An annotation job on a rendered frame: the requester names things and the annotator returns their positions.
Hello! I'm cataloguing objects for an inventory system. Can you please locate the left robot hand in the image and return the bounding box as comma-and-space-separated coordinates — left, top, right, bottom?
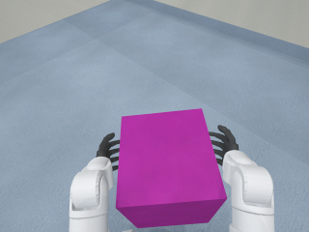
96, 132, 120, 171

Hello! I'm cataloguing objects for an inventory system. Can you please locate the carton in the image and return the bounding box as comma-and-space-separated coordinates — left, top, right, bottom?
115, 108, 227, 228

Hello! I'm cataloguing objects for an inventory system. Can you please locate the left robot forearm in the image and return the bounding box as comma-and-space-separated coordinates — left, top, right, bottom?
69, 157, 114, 232

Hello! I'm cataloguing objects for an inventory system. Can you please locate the right robot forearm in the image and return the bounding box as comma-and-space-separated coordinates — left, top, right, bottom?
222, 150, 275, 232

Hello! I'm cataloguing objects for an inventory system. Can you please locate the right robot hand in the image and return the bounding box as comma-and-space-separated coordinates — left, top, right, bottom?
209, 125, 239, 166

